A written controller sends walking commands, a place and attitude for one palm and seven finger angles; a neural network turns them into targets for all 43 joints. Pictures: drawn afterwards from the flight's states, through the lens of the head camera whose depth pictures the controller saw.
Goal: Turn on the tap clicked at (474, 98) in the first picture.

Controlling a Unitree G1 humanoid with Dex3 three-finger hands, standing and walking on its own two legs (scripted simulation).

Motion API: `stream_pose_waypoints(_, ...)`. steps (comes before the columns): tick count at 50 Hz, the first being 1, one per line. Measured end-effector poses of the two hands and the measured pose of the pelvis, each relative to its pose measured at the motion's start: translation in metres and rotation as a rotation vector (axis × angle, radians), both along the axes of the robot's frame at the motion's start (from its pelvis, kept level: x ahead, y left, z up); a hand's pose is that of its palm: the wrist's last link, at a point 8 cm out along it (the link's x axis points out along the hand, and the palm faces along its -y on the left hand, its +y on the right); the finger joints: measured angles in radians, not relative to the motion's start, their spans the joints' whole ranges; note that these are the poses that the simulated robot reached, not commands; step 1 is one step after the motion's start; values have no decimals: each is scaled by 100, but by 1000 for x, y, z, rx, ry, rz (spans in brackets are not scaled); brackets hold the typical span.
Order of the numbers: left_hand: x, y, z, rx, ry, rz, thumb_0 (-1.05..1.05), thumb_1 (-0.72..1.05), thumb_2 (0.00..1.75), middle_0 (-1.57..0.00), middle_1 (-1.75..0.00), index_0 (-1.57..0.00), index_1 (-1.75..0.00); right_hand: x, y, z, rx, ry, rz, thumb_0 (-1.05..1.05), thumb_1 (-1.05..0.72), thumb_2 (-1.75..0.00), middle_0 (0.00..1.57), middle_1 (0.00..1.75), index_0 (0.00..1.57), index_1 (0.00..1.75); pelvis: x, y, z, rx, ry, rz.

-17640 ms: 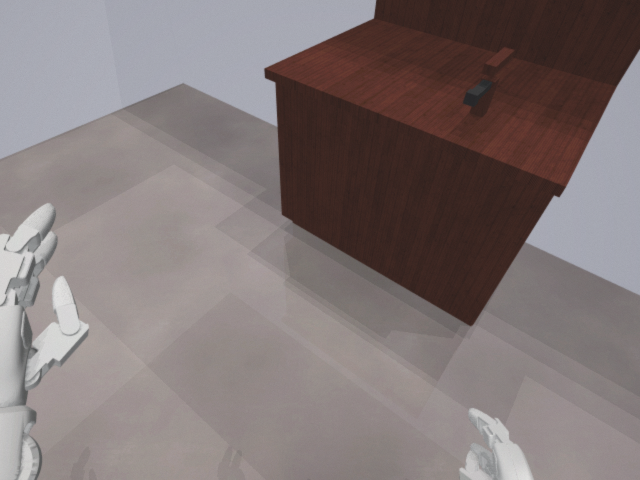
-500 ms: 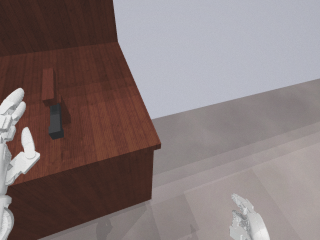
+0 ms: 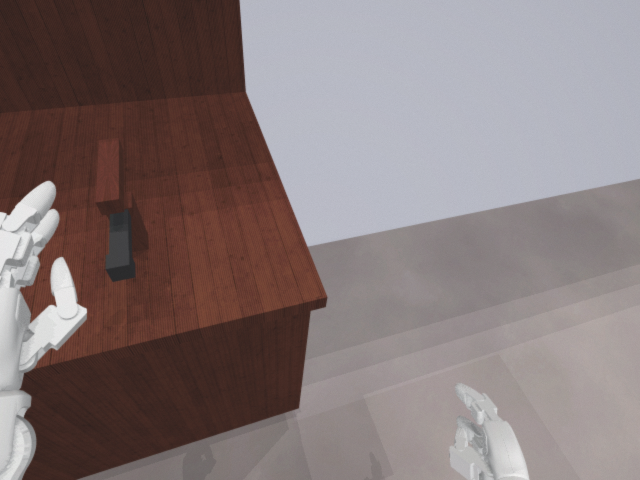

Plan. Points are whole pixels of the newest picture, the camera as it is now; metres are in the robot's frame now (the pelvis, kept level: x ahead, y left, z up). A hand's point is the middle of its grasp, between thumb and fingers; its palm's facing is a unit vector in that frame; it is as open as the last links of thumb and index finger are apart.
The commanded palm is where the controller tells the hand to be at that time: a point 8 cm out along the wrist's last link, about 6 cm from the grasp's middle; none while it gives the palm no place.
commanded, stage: come to a stop and stand still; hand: left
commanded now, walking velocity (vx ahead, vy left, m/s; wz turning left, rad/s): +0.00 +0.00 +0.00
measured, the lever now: (120, 266) +0.35 +0.30 +0.05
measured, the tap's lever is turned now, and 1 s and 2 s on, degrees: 0 0 0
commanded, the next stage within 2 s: look again from close up in 0.16 s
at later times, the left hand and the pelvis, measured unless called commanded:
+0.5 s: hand (83, 319) +0.21 +0.24 +0.16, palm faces +0.39 -0.85 -0.35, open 7.4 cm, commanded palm +0.15 +0.27 +0.17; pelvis +0.00 -0.01 +0.00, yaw +1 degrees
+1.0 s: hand (95, 305) +0.22 +0.23 +0.17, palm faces +0.34 -0.86 -0.39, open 7.4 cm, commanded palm +0.16 +0.27 +0.17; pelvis -0.01 -0.01 +0.00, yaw -1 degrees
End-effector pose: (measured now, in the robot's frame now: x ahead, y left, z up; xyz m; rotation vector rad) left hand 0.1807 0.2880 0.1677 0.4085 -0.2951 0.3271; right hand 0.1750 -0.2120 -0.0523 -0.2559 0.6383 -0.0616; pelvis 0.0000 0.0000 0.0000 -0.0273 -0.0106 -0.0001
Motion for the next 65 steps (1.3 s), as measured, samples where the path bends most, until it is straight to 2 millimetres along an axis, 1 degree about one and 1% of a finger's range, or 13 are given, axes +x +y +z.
stream_pose_waypoints(9, -8, 1, 5, 3, -7, 29, 2, 89, 90, -21, -30, -21, -30, -7, -3, -7, 0, 37, 0, 2, -91, -90, 21, 30, 20, 30, -2, -1, 0, 2, -7, 5)
stream_pose_waypoints(21, -10, -7, 5, 5, 15, 35, 2, 89, 90, -21, -30, -21, -30, -15, -10, -11, 12, 51, -19, 2, -91, -90, 21, 30, 20, 30, -4, -6, 1, 5, -10, 10)
stream_pose_waypoints(39, -9, -14, 1, -15, 33, 47, 2, 89, 90, -21, -30, -21, -30, -7, -24, -8, -2, 42, -29, 2, -91, -90, 20, 30, 20, 30, -1, -14, 2, 3, -9, 14)
stream_pose_waypoints(40, -6, -10, 8, 56, 26, 48, 2, 89, 90, -21, -30, -21, -30, -7, -23, -8, -14, 41, -8, 2, -91, -90, 20, 30, 20, 30, -2, -15, 1, -1, -4, 19)
stream_pose_waypoints(42, 4, 8, 24, 145, -51, 64, 2, 89, 90, -21, -30, -21, -31, -8, -20, -11, -23, 59, 36, 2, -91, -90, 20, 30, 20, 30, -8, -18, 0, 1, 11, 22)
stream_pose_waypoints(44, 11, 20, 30, 128, -92, 91, 2, 89, 90, -21, -30, -21, -31, -9, -19, -12, -3, 60, 47, 2, -91, -90, 20, 30, 20, 30, -11, -17, 0, 3, 14, 10)
stream_pose_waypoints(45, 12, 19, 31, 111, -97, 91, 2, 89, 90, -21, -30, -21, -30, -10, -18, -12, 10, 51, 42, 2, -91, -90, 20, 30, 20, 30, -12, -16, -1, 4, 15, 3)
stream_pose_waypoints(47, 11, 7, 26, 86, -79, 54, 2, 90, 90, -20, -30, -20, -30, -12, -18, -12, 32, 30, 23, 2, -91, -90, 21, 30, 20, 30, -11, -11, -1, 6, 17, -8)
stream_pose_waypoints(50, 4, -14, 12, 64, -11, -35, 2, 90, 90, -20, -30, -20, -30, -18, -18, -13, 41, 21, -14, 2, -91, -90, 21, 30, 20, 30, -8, -6, -2, 9, 18, -14)
stream_pose_waypoints(52, -1, -20, 2, 54, 33, -68, 2, 90, 90, -20, -30, -20, -30, -23, -18, -14, 34, 30, -34, 2, -91, -90, 21, 30, 20, 30, -6, -5, -2, 10, 16, -11)
stream_pose_waypoints(55, -6, -13, -5, 50, 60, -50, 2, 89, 90, -21, -30, -21, -30, -27, -17, -15, 13, 56, -40, 2, -91, -90, 21, 30, 20, 30, -4, -6, -2, 10, 11, 0)
stream_pose_waypoints(60, -7, 7, 0, 24, -4, 44, 2, 89, 90, -21, -30, -21, -31, -23, -13, -15, -12, 74, -9, 2, -91, -90, 20, 30, 20, 30, -2, -5, -2, 6, 4, 9)
stream_pose_waypoints(65, -3, 3, 6, -14, -69, 42, 2, 89, 90, -21, -30, -20, -30, -10, -8, -8, -15, 38, 14, 2, -91, -90, 21, 30, 20, 30, 0, -3, -1, 4, 1, 6)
